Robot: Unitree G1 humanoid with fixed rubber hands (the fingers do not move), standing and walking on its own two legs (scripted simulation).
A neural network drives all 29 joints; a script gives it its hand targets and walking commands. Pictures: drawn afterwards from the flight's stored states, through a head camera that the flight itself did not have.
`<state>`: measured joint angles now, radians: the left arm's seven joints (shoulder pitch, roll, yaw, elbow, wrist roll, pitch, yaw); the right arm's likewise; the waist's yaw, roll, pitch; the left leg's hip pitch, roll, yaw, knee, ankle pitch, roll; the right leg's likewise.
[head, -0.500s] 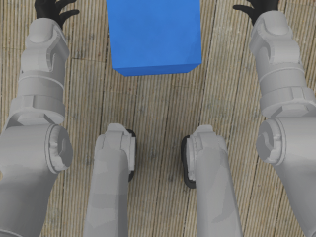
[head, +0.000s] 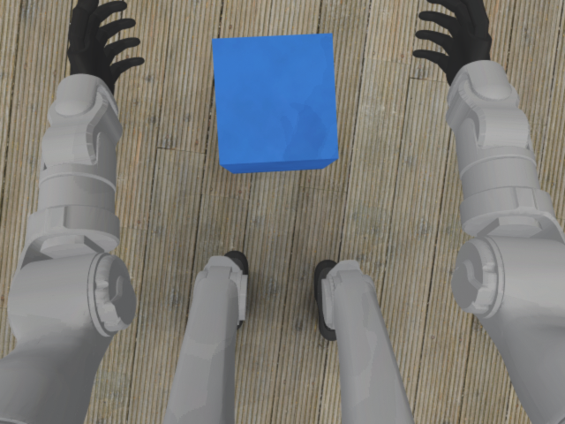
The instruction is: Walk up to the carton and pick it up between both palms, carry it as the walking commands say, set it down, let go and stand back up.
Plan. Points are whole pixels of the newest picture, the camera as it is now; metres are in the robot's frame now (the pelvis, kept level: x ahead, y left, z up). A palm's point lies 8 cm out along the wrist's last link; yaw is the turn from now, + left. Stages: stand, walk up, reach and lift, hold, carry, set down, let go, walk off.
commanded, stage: set down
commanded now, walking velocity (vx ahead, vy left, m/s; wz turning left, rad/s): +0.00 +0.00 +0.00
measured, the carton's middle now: (275, 113) +0.56 +0.03 -0.47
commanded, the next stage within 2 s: let go in 0.34 s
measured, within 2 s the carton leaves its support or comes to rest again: neither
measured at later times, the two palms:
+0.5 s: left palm (59, 66) +0.48 +0.23 -0.02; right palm (507, 56) +0.50 -0.19 -0.02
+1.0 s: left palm out of the picture +0.31 +0.24 +0.09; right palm out of the picture +0.33 -0.23 +0.09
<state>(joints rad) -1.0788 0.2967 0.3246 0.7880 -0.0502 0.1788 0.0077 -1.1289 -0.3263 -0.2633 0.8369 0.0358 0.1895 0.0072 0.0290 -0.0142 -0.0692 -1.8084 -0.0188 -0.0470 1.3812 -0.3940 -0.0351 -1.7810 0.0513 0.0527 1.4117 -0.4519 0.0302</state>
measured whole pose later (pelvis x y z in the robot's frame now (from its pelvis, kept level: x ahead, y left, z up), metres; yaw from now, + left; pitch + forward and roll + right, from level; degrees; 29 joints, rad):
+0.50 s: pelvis +0.02 +0.00 +0.09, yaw +0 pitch +44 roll -1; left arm -0.92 0.20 0.39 0.77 0.13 0.12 -0.03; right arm -0.97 -0.22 -0.36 0.81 -0.14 0.13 0.03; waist 0.02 0.00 -0.06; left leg -1.45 -0.01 -0.05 0.94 -0.25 -0.02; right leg -1.42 0.03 0.06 0.96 -0.30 0.03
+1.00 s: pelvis +0.09 +0.00 +0.18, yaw +1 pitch +17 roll +0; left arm -0.01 0.20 0.10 0.54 0.01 0.01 -0.06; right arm -0.06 -0.20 -0.11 0.56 -0.01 0.01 0.05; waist 0.01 -0.01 -0.04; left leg -0.62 0.00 -0.05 0.58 -0.25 -0.02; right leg -0.59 0.02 0.06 0.59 -0.29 0.01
